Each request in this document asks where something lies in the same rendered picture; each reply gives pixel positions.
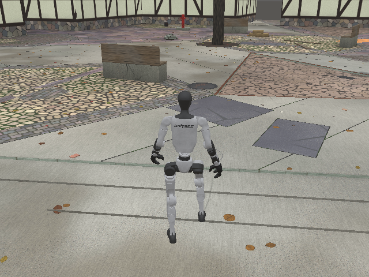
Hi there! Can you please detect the robot left hand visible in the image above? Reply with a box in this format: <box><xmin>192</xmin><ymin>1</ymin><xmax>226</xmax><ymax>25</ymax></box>
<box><xmin>151</xmin><ymin>154</ymin><xmax>164</xmax><ymax>164</ymax></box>

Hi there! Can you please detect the left robot foot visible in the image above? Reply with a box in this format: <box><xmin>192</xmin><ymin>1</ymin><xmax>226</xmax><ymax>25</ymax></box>
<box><xmin>167</xmin><ymin>228</ymin><xmax>176</xmax><ymax>244</ymax></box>

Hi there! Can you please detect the robot right upper arm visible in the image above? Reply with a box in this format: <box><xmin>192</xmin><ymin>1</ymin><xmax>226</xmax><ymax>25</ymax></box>
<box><xmin>197</xmin><ymin>117</ymin><xmax>212</xmax><ymax>149</ymax></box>

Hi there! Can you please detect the robot left upper arm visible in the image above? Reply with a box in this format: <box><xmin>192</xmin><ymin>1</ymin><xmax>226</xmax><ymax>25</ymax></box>
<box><xmin>156</xmin><ymin>116</ymin><xmax>173</xmax><ymax>147</ymax></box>

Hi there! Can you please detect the robot left thigh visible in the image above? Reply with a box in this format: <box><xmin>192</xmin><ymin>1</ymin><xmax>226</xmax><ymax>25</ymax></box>
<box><xmin>164</xmin><ymin>162</ymin><xmax>177</xmax><ymax>207</ymax></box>

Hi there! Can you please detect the right robot forearm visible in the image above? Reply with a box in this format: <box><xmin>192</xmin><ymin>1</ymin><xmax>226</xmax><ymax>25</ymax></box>
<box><xmin>207</xmin><ymin>140</ymin><xmax>220</xmax><ymax>166</ymax></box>

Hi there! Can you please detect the robot right hand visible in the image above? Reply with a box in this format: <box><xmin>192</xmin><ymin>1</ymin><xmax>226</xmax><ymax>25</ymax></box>
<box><xmin>209</xmin><ymin>164</ymin><xmax>223</xmax><ymax>178</ymax></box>

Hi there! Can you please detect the left robot forearm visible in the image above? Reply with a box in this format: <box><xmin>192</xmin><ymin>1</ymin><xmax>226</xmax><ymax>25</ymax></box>
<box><xmin>152</xmin><ymin>138</ymin><xmax>161</xmax><ymax>156</ymax></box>

